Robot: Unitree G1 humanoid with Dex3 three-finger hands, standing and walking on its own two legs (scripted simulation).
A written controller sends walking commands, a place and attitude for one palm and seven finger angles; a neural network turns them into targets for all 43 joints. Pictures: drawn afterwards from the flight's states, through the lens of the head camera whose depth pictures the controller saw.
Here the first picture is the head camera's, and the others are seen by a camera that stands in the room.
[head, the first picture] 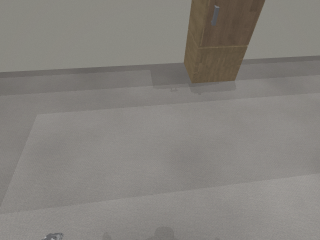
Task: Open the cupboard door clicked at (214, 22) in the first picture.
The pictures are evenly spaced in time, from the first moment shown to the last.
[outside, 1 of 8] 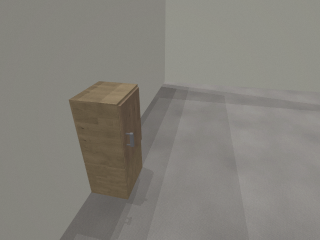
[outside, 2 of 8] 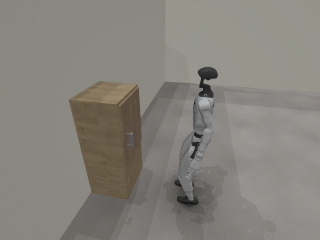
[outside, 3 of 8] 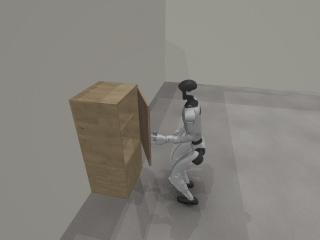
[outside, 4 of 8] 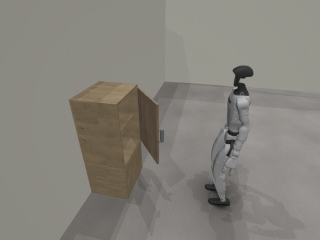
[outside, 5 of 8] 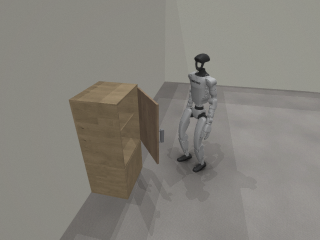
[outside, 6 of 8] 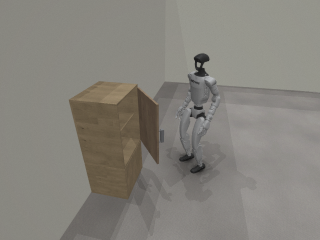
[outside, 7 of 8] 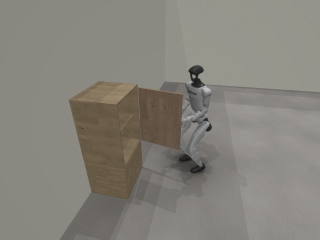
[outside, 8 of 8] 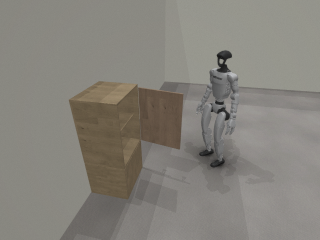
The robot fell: no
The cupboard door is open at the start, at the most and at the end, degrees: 0 81 80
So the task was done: yes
